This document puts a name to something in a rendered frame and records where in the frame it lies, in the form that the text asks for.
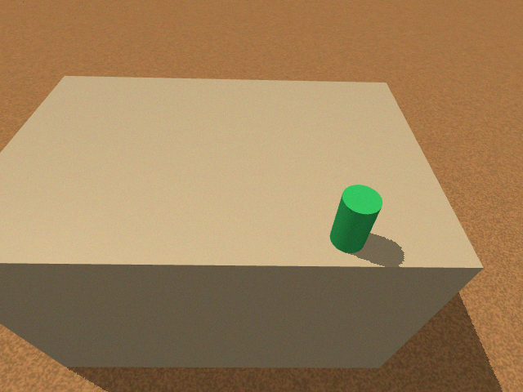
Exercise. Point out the can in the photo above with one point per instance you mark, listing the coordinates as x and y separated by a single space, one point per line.
356 214

